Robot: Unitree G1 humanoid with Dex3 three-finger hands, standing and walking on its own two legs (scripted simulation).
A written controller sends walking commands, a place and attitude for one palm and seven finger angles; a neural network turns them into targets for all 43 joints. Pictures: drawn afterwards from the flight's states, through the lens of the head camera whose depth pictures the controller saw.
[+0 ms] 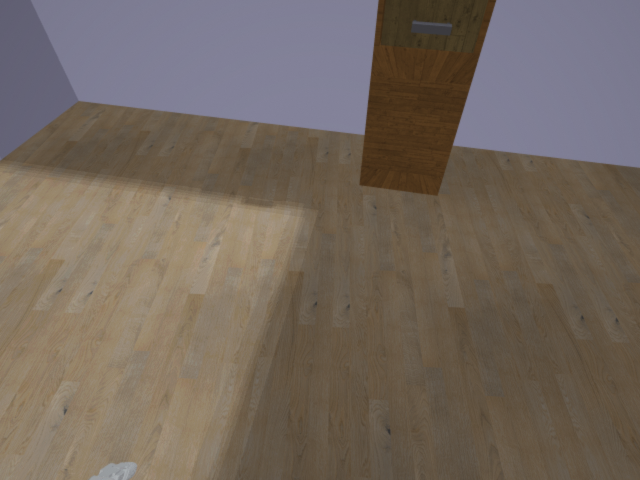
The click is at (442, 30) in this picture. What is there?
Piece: drawer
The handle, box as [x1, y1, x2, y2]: [411, 20, 451, 35]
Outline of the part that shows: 412,22 412,32 449,35 451,29 451,24 447,22 446,24 420,22 413,20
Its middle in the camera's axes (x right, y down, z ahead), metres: +0.39 -0.74 +1.35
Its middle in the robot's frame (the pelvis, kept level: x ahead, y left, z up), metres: +1.53 -0.31 +0.00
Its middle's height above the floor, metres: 0.77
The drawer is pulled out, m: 0.00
